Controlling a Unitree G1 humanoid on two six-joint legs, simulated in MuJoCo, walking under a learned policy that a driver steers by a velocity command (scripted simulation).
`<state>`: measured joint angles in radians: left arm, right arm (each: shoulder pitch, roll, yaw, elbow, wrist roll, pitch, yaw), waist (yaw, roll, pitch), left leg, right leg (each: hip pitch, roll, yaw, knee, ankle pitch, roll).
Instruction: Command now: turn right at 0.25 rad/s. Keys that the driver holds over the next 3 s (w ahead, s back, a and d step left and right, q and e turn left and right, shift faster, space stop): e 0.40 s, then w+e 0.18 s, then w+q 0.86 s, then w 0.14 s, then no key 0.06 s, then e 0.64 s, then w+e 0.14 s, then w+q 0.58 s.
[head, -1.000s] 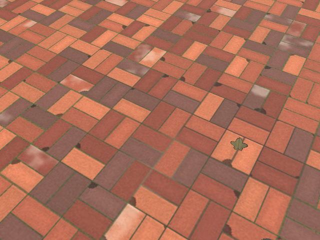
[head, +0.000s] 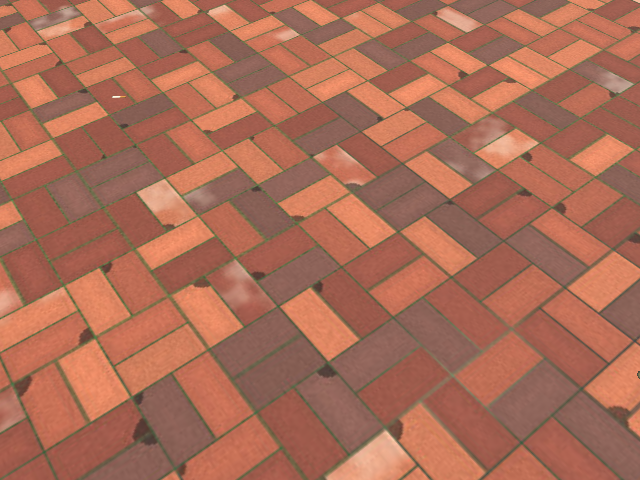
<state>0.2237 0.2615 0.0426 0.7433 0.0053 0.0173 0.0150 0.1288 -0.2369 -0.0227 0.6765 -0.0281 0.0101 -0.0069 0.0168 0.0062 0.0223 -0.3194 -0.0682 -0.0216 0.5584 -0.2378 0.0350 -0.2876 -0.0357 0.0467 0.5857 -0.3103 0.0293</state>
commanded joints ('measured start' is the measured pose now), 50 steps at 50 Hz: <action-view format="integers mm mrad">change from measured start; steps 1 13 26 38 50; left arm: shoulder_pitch -74 -44 220 156 169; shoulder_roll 197 171 351 170 230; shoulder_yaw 52 74 117 46 66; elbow -98 -186 -161 -100 -31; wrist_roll -5 -22 -14 1 -10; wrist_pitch -24 8 -7 -93 -66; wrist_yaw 0 7 -24 2 17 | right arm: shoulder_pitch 8 69 -95 -101 -61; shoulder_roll -147 -167 -98 -120 -167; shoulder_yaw -51 -84 -68 -62 -63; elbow -62 -83 -133 -10 -48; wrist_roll -5 4 22 47 50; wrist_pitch -16 -24 -24 -78 -96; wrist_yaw -21 -27 -3 35 86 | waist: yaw -56 -37 77 47 -13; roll -178 112 -312 -111 -135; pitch -8 -83 -43 32 -46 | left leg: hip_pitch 57 206 -605 -456 -150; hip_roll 30 498 53 146 -3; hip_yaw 11 -360 86 1 137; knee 3 -247 517 222 8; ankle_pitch -85 329 -451 280 107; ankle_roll -31 297 -57 -78 77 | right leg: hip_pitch -88 -350 325 276 423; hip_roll -125 13 -336 -167 -203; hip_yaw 223 44 707 116 -110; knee -208 617 -362 -460 -148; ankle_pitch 102 -313 -378 142 1067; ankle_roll -140 22 -377 -208 -152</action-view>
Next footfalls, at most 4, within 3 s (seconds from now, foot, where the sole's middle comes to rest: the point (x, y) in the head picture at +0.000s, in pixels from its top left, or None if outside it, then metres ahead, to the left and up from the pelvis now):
0.50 right None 0.00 -0.15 -0.77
1.02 left None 0.40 -0.04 -0.77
1.48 right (479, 410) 0.66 -0.28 -0.77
1.92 left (368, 355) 0.79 -0.05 -0.77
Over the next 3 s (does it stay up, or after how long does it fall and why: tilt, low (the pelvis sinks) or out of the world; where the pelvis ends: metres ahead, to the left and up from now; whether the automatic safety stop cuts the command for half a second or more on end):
stays up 0.94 -0.19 0.00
